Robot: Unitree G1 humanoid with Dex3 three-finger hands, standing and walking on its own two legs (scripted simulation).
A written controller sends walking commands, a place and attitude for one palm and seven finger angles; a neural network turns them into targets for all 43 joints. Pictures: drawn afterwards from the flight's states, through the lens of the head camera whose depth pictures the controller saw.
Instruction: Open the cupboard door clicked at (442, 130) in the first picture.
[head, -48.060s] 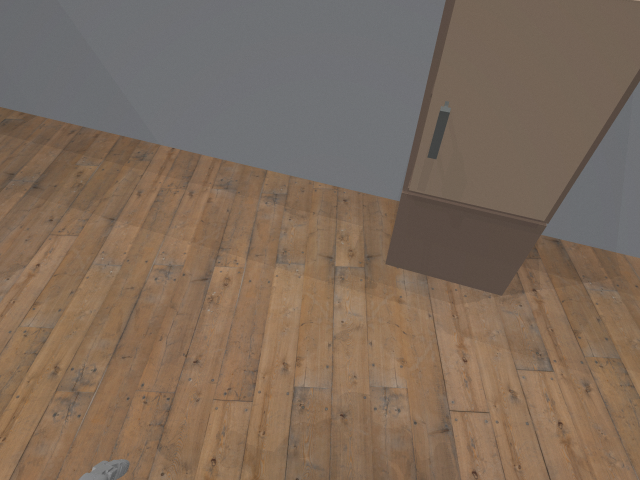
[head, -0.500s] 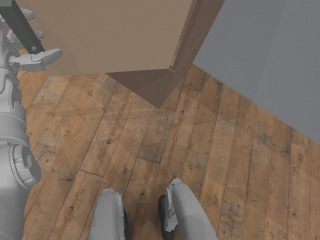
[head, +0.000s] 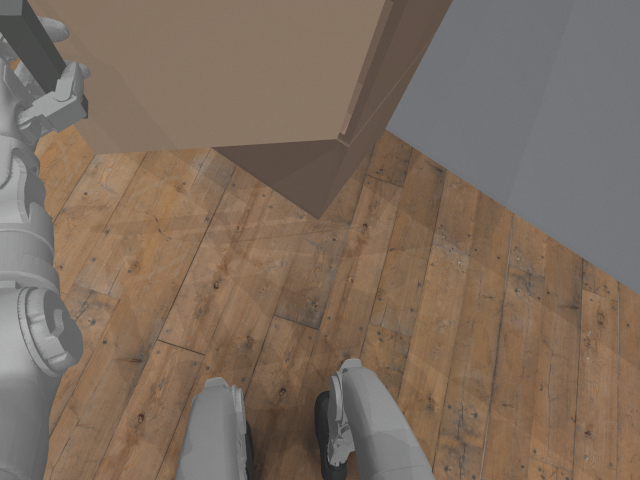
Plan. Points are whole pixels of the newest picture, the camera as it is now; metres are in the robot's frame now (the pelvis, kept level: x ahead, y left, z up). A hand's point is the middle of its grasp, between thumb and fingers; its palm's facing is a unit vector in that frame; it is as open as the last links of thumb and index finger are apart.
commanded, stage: pull the door open along its arc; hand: left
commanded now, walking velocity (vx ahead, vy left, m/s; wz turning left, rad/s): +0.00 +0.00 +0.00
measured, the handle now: (47, 50) +0.59 +0.26 +0.05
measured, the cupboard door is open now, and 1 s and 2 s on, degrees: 44 83 83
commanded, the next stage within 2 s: open thumb and fingers to let go in 0.96 s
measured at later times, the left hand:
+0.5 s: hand (102, 183) +0.43 +0.19 +0.05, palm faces +0.17 -0.98 +0.06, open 6.5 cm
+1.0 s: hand (214, 283) +0.33 +0.09 +0.05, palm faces +0.46 -0.89 +0.00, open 6.6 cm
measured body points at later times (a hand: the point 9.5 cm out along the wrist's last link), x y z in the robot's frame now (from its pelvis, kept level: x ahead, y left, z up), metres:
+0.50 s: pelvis +0.02 +0.01 +0.03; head +0.16 +0.03 +0.46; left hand +0.42 +0.24 +0.04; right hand +0.11 -0.25 -0.08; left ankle +0.02 +0.09 -0.59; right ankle +0.05 -0.13 -0.59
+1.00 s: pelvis +0.03 -0.03 +0.04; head +0.13 -0.03 +0.48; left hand +0.30 +0.13 +0.05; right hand +0.22 -0.23 -0.08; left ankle +0.02 +0.09 -0.59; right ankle +0.05 -0.13 -0.59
